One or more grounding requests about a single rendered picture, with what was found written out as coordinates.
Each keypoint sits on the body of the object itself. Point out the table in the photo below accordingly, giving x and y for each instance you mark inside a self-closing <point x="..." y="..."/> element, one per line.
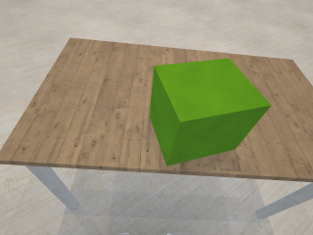
<point x="92" y="111"/>

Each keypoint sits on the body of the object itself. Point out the carton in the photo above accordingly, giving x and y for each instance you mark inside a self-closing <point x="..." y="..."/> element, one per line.
<point x="199" y="109"/>

